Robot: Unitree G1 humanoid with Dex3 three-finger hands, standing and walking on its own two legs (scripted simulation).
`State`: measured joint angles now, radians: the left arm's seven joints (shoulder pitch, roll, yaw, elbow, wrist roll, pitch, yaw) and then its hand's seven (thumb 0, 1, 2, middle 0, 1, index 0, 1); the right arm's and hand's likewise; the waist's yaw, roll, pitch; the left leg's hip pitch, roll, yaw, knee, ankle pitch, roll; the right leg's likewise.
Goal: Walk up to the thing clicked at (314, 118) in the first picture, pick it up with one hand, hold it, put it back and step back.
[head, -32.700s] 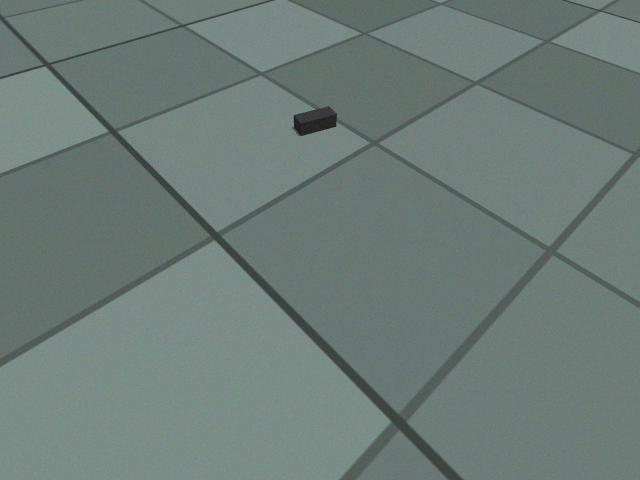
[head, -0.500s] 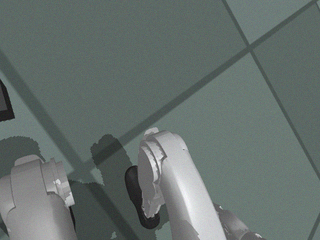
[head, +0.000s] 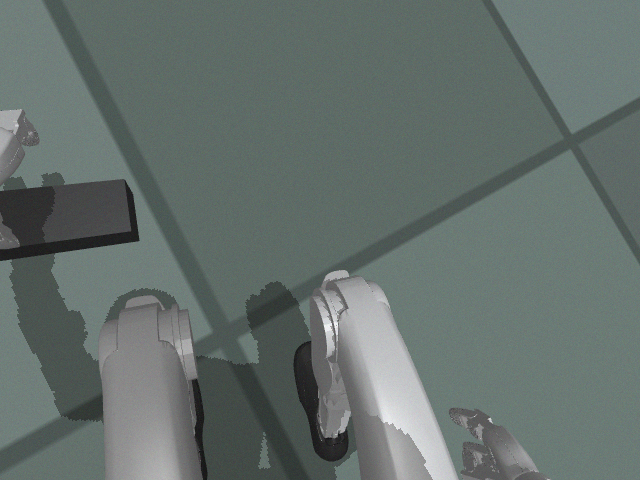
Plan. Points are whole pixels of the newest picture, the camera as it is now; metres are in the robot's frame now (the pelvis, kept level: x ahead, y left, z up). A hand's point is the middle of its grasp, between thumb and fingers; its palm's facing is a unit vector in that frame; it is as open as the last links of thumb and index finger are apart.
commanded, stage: withdraw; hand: left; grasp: from above
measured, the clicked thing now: (59, 220) +0.47 +0.31 -0.33
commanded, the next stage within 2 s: home in 0.24 s
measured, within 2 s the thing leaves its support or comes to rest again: neither
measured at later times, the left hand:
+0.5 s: hand out of the picture +0.49 +0.32 -0.16, palm faces -0.40 -0.08 -0.91, open 13.3 cm
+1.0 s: hand out of the picture +0.31 +0.28 +0.04, palm faces -0.18 -0.75 -0.63, open 7.6 cm
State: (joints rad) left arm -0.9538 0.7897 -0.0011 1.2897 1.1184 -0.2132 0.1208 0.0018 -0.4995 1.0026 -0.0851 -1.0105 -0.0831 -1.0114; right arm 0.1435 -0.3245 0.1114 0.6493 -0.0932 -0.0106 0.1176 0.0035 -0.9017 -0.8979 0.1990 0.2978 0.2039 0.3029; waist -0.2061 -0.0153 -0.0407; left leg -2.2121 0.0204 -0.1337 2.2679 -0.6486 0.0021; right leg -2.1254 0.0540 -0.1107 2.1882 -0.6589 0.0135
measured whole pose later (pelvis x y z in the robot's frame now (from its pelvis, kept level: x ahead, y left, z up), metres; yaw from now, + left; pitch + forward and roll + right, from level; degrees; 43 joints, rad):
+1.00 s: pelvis +0.02 +0.01 +0.15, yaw +5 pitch +30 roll -6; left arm -0.18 0.45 0.04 0.44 0.39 0.13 0.04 0.01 0.85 0.89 -0.21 -0.31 -0.21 -0.31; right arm 0.11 -0.27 -0.01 0.59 0.02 -0.03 0.01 0.01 -0.91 -0.90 0.20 0.30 0.20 0.30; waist -0.06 0.02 -0.19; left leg -1.70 0.01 -0.08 1.79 -0.62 0.01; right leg -1.62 0.03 -0.06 1.74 -0.64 0.01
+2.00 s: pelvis +0.09 +0.01 +0.34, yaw +10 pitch +10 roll -3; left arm 0.50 0.23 0.03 -0.12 -0.05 0.44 0.02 0.01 0.91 0.90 -0.20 -0.30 -0.20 -0.30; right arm 0.27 -0.23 0.04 0.51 0.01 -0.22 -0.18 0.02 -0.90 -0.90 0.20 0.30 0.21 0.30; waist -0.03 0.04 -0.16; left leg -0.69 0.00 -0.06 1.00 -0.47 0.00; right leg -0.62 0.02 -0.04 0.93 -0.48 0.00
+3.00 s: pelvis +0.10 +0.01 +0.34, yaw +9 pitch +11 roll -2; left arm 0.50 0.23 0.03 -0.12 -0.06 0.43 0.02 0.01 0.91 0.90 -0.20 -0.30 -0.20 -0.30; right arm 0.29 -0.23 0.03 0.53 0.01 -0.22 -0.18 0.02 -0.90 -0.90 0.20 0.30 0.21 0.30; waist -0.04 0.04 -0.16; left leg -0.70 0.01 -0.06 1.00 -0.49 0.00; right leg -0.64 0.02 -0.04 0.95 -0.50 0.00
